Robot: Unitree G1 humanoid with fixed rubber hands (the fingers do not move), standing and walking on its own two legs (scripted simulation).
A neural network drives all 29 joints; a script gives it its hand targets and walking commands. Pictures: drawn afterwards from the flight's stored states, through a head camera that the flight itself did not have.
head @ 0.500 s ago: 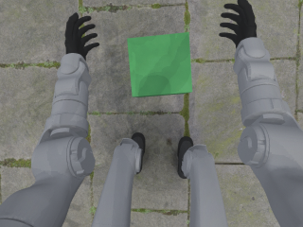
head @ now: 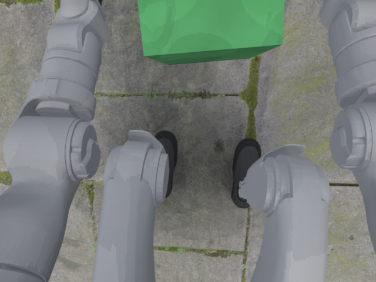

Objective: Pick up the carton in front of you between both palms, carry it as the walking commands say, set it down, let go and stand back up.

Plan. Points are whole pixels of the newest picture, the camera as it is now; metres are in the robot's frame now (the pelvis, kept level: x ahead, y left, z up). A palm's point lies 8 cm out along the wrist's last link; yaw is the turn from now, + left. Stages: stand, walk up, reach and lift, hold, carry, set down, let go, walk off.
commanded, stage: reach and lift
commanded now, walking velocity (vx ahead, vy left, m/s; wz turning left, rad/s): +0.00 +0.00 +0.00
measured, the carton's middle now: (207, 2) +0.56 +0.02 -0.27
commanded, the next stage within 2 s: none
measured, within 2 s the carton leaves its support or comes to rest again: leaves its support in 0.96 s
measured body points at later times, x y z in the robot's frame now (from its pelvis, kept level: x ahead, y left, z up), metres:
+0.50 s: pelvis +0.01 +0.00 -0.03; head +0.38 +0.00 +0.22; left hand +0.55 +0.20 -0.20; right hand +0.59 -0.14 -0.21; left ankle +0.12 +0.12 -0.36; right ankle +0.12 -0.12 -0.36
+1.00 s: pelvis +0.01 +0.00 -0.04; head +0.37 -0.01 +0.22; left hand +0.56 +0.18 -0.19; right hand +0.58 -0.12 -0.20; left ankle +0.12 +0.12 -0.36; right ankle +0.12 -0.12 -0.36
